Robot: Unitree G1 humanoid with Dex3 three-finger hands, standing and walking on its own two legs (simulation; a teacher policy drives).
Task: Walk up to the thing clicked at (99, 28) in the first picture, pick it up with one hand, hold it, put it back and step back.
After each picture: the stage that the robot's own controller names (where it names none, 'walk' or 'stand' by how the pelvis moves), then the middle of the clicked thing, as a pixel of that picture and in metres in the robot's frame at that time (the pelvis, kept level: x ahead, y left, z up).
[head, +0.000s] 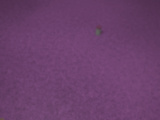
stand; (98, 30) +1.62 -0.30 -0.72
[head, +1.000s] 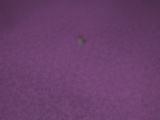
walk; (80, 39) +1.51 +0.08 -0.70
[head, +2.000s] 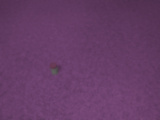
walk; (54, 68) +0.94 +0.29 -0.72
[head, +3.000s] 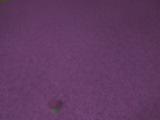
walk; (53, 107) +0.56 +0.22 -0.71
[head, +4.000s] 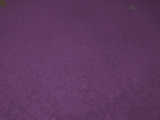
stand; out of the picture +0.37 +0.20 -0.71
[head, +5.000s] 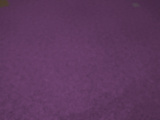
walk; out of the picture +0.37 +0.20 -0.72
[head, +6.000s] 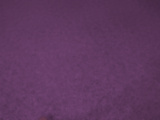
stand; out of the picture +0.44 +0.24 -0.71
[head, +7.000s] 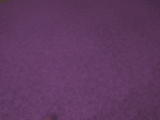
stand; out of the picture +0.43 +0.23 -0.70
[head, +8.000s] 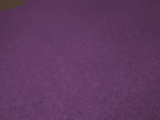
walk; out of the picture +0.36 +0.23 -0.71
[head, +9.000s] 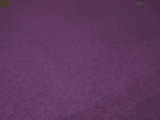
stand; out of the picture +0.33 +0.20 -0.72
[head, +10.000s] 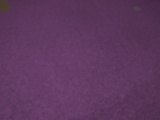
stand; out of the picture +0.34 +0.22 -0.72
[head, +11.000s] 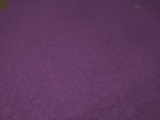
stand; out of the picture +0.33 +0.22 -0.72
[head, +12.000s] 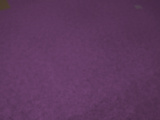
go down; out of the picture +0.32 +0.21 -0.72
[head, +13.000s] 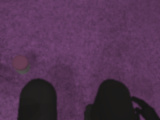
go down; (21, 65) +0.41 +0.22 -0.34
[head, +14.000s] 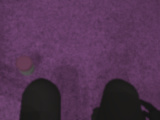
approach; (25, 66) +0.41 +0.22 -0.30
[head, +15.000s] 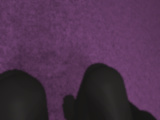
close in; out of the picture +0.40 +0.24 -0.22
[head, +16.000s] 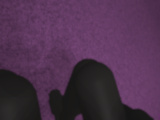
close; out of the picture +0.40 +0.26 -0.22
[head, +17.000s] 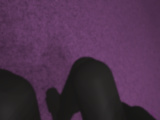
lift; out of the picture +0.39 +0.26 -0.22
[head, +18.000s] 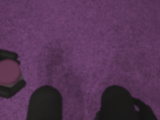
lift; (10, 77) +0.33 +0.23 -0.05
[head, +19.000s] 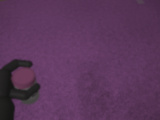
hold; (26, 86) +0.33 +0.17 +0.04
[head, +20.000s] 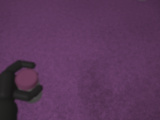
hold; (30, 86) +0.33 +0.17 +0.02
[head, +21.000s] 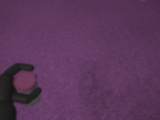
hold; (28, 89) +0.32 +0.17 +0.02
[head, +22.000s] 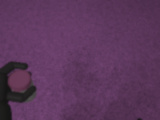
crouch; (23, 87) +0.34 +0.18 -0.05
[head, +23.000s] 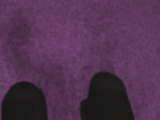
lower; out of the picture +0.47 +0.25 -0.08
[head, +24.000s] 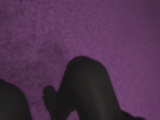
lower; out of the picture +0.43 +0.27 -0.22
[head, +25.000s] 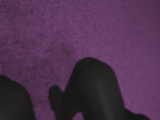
lower; out of the picture +0.41 +0.27 -0.23
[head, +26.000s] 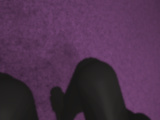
lower; out of the picture +0.41 +0.27 -0.22
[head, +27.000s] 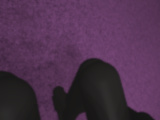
lower; out of the picture +0.39 +0.27 -0.22
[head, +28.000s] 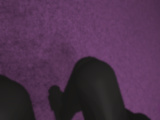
open; out of the picture +0.42 +0.28 -0.23
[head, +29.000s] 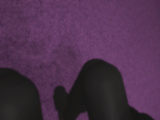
stand; out of the picture +0.41 +0.26 -0.23
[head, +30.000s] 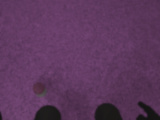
walk; (40, 90) +0.40 +0.20 -0.51
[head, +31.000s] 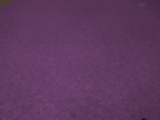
stand; out of the picture +0.36 +0.20 -0.66
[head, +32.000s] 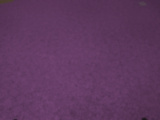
stand; out of the picture +0.37 +0.20 -0.66
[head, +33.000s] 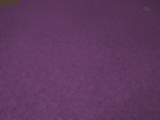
stand; out of the picture +0.37 +0.19 -0.70
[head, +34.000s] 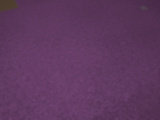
stand; out of the picture +0.37 +0.20 -0.72
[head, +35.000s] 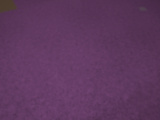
stand; out of the picture +0.36 +0.21 -0.72
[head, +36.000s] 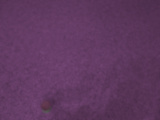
walk; (46, 107) +0.41 +0.16 -0.71
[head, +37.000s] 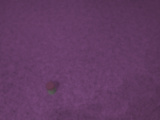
walk; (51, 88) +0.58 +0.22 -0.69
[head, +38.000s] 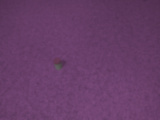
walk; (57, 64) +0.89 +0.27 -0.71
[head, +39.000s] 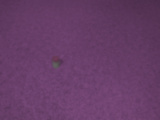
stand; (55, 62) +0.96 +0.20 -0.71
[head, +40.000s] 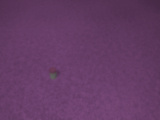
stand; (53, 73) +0.96 +0.22 -0.72
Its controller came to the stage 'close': yes
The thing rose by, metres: 0.72
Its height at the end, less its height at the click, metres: +0.00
